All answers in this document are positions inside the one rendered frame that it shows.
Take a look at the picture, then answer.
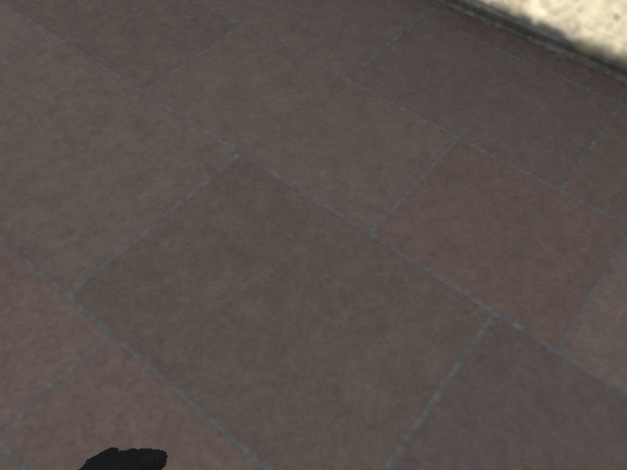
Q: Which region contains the robot left hand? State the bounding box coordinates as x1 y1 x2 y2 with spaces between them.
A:
78 447 168 470

